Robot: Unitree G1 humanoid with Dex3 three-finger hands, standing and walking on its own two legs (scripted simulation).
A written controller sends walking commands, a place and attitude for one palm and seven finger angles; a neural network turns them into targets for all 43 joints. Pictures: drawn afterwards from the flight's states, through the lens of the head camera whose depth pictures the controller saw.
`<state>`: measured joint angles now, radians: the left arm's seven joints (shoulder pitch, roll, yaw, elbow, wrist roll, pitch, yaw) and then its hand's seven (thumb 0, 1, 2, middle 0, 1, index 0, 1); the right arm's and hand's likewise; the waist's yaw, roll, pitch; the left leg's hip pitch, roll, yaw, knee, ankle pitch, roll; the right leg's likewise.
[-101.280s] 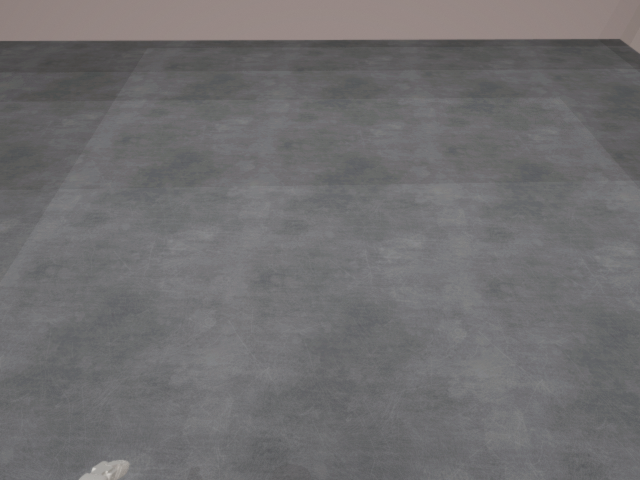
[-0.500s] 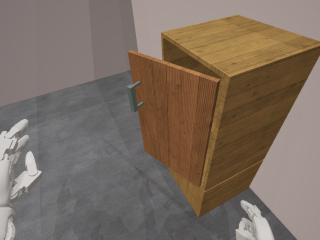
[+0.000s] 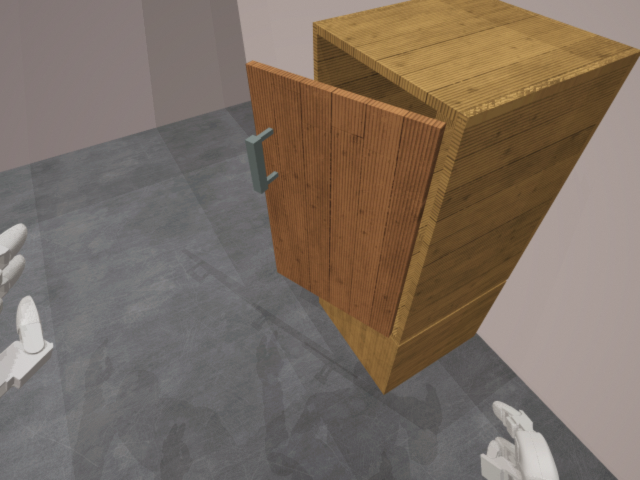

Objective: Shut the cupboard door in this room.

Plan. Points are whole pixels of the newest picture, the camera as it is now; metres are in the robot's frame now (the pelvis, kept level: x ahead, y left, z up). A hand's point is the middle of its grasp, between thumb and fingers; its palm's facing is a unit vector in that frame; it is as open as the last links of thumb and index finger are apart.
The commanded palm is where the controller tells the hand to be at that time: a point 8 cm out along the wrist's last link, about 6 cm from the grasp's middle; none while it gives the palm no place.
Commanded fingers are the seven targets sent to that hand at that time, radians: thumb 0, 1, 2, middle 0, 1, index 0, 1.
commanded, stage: step back with the hand held close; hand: left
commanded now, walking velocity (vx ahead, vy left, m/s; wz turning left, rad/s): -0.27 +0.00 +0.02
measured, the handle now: (264, 160) +0.67 +0.15 +0.02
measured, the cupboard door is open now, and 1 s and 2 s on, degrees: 24 24 24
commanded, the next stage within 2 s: stop stepping back and stand still in 0.82 s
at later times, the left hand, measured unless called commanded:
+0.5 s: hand out of the picture +0.11 +0.27 +0.16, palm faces +0.48 -0.78 -0.40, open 7.4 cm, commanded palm +0.04 +0.31 +0.18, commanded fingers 0.00 0.90 0.90 -0.20 -0.30 -0.20 -0.30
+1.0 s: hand out of the picture +0.00 +0.29 +0.17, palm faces +0.45 -0.81 -0.39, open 7.4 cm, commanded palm -0.06 +0.33 +0.18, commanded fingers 0.00 0.90 0.90 -0.20 -0.30 -0.20 -0.30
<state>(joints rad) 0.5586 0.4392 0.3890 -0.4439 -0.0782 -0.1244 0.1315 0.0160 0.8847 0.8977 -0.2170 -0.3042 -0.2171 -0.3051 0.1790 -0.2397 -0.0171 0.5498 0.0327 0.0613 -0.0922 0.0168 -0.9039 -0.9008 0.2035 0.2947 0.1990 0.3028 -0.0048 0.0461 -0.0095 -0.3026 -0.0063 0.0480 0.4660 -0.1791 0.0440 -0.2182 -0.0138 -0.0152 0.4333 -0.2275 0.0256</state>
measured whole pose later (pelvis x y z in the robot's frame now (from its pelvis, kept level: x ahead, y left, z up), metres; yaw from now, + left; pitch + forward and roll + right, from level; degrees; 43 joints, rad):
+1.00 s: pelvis -0.18 +0.03 -0.02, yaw +4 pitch -2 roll -6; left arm 0.51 0.47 0.42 -0.51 -0.06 -0.26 0.14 0.01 0.88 0.90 -0.22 -0.30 -0.22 -0.31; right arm 0.20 -0.19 -0.01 0.64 0.00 -0.08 -0.08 0.02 -0.90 -0.90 0.21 0.30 0.20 0.30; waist -0.04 0.03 -0.03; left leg -0.56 0.05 0.04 0.53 -0.16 -0.01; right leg -0.18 0.05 -0.01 0.56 -0.38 0.01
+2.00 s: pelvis -0.44 +0.22 -0.03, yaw -1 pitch -3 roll -2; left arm 0.42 0.44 0.48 -0.56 -0.05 -0.18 0.16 0.02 0.89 0.90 -0.21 -0.30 -0.21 -0.30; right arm 0.22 -0.14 0.00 0.65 -0.01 -0.05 -0.04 0.02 -0.90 -0.90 0.20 0.29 0.20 0.30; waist -0.04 -0.05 0.05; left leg -0.41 0.10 0.04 0.71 -0.24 -0.02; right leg -0.41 0.04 -0.05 1.05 -0.48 -0.02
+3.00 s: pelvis -0.42 +0.24 +0.00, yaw -1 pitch -2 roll +0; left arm 0.32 0.10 0.00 1.17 0.01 0.00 0.03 0.00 0.91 0.90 -0.20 -0.30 -0.20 -0.30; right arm 0.33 -0.10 0.00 1.16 -0.01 0.01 -0.03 0.01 -0.91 -0.90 0.20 0.29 0.20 0.30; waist -0.01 0.02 0.02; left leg -0.16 0.06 0.14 0.39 -0.20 -0.01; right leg -0.12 -0.04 -0.12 0.39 -0.24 0.00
